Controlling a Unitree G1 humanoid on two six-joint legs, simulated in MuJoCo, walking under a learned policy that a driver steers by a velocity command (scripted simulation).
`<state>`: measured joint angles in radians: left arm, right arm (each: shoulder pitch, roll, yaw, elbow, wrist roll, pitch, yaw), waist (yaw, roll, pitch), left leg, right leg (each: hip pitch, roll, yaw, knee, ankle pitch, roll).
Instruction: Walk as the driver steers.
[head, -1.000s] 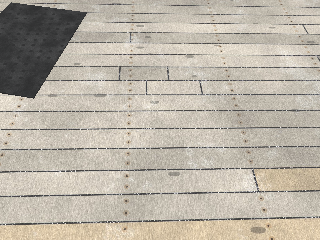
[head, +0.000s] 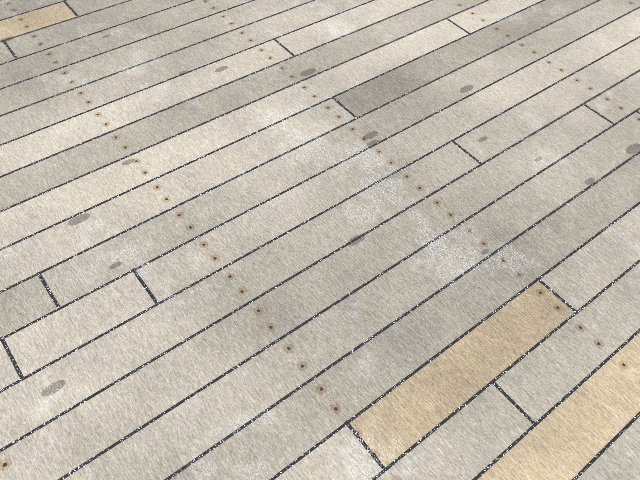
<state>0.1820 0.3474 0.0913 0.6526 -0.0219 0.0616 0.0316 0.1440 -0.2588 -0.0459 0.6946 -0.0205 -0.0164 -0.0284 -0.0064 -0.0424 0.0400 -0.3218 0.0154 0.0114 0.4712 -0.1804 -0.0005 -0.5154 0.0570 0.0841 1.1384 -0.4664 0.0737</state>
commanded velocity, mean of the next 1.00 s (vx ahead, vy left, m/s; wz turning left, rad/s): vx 0.01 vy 0.00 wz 0.29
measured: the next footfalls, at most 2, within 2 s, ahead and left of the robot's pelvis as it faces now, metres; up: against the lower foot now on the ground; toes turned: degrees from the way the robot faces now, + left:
right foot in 0.20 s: +0.05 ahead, -0.15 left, +0.00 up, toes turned +0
left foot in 0.56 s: +0.03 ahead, +0.10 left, +0.00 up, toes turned +12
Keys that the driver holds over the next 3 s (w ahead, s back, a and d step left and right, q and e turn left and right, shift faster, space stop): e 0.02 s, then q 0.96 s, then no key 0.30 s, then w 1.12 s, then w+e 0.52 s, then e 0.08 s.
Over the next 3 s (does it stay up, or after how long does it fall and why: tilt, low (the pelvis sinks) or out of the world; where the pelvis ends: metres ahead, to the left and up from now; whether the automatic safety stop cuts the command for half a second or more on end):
stays up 0.75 0.30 -0.02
